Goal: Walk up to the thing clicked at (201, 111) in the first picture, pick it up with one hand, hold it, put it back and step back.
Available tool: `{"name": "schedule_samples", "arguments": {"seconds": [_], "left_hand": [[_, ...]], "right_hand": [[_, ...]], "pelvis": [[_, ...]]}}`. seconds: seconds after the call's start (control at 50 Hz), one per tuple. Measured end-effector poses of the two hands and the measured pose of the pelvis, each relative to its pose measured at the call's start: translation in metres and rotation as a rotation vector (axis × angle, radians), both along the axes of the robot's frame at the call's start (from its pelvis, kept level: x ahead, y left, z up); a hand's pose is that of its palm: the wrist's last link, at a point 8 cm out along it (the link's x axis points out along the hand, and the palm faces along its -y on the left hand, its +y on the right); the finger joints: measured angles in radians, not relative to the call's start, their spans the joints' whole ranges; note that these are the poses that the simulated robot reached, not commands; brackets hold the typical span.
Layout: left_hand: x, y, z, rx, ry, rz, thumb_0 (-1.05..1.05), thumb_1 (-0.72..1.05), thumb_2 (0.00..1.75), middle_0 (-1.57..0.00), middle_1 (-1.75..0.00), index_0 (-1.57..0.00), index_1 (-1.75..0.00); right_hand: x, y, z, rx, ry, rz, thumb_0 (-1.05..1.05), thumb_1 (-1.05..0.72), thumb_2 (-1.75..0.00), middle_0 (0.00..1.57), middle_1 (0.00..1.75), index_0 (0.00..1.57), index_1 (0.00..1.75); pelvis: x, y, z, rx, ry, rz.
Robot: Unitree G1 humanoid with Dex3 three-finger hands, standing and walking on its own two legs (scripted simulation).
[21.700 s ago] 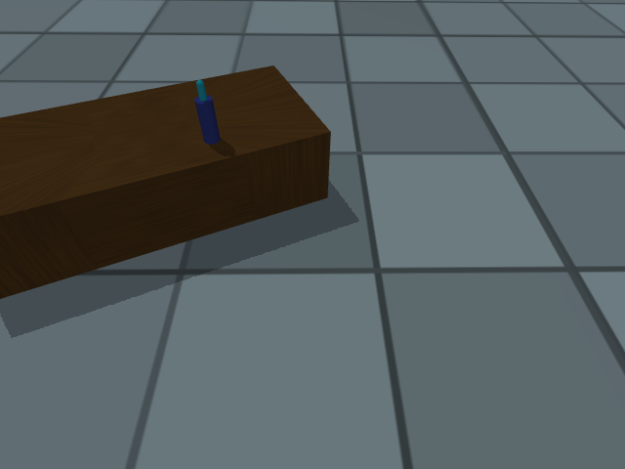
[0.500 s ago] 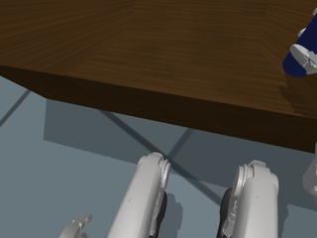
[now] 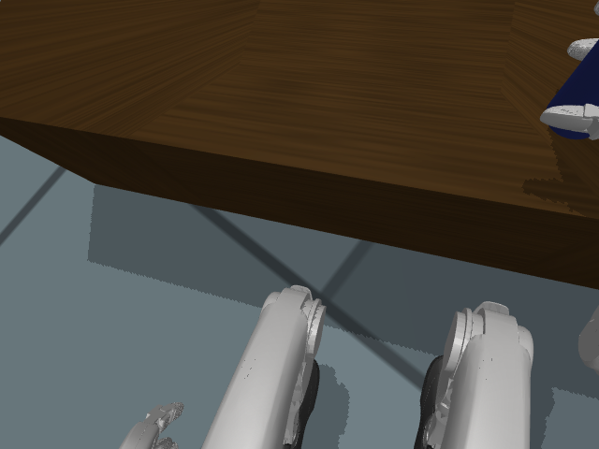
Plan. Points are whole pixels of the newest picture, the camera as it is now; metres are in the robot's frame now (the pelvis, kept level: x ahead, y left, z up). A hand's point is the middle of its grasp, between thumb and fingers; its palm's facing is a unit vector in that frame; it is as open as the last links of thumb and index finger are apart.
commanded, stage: open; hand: right
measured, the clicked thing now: out of the picture +0.54 -0.27 +0.06
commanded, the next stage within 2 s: withdraw in 0.14 s
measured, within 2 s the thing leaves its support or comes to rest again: neither
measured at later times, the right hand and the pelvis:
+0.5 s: hand out of the picture +0.55 -0.28 +0.04, palm faces +0.22 +0.97 -0.03, open 16.6 cm; pelvis +0.00 +0.00 +0.01, yaw +0 degrees
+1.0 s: hand out of the picture +0.52 -0.37 +0.13, palm faces +0.30 +0.91 -0.29, open 17.1 cm; pelvis +0.03 -0.01 +0.14, yaw -2 degrees
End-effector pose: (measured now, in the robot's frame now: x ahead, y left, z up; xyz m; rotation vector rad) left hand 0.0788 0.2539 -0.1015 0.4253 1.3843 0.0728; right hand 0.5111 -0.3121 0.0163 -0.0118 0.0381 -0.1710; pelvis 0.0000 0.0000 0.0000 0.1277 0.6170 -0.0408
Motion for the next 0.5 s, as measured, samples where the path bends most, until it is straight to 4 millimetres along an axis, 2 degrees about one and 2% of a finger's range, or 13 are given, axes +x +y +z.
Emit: {"name": "schedule_samples", "arguments": {"seconds": [0.16,0.34,0.42,0.5], "left_hand": [[0.001,0.004,0.002,0.013,0.001,0.002,0.0,0.9,0.91,-0.19,-0.29,-0.19,-0.3],[0.001,0.007,0.003,0.02,0.005,0.001,0.0,0.9,0.91,-0.19,-0.29,-0.19,-0.3],[0.001,0.008,0.004,0.024,0.002,0.011,0.0,0.89,0.9,-0.19,-0.29,-0.19,-0.3],[0.001,0.007,0.011,0.026,-0.004,0.031,0.0,0.89,0.9,-0.19,-0.28,-0.18,-0.3]], "right_hand": [[0.001,-0.001,0.0,0.001,-0.006,-0.01,-0.01,0.48,-0.29,0.63,0.47,0.63,0.47],[0.001,0.0,0.001,-0.002,-0.009,-0.008,-0.01,0.49,-0.19,0.37,0.29,0.37,0.29],[0.003,-0.005,0.01,-0.008,-0.025,-0.025,-0.01,0.48,-0.16,0.28,0.22,0.27,0.22],[0.004,-0.019,0.03,-0.025,-0.033,-0.051,-0.01,0.49,-0.13,0.19,0.16,0.19,0.16]], "pelvis": [[0.002,0.0,0.001,0.001,0.0,0.002],[0.002,0.0,0.001,0.001,-0.001,0.004],[0.001,0.001,0.002,-0.001,-0.006,0.006],[0.001,0.001,0.01,-0.002,-0.011,0.004]]}}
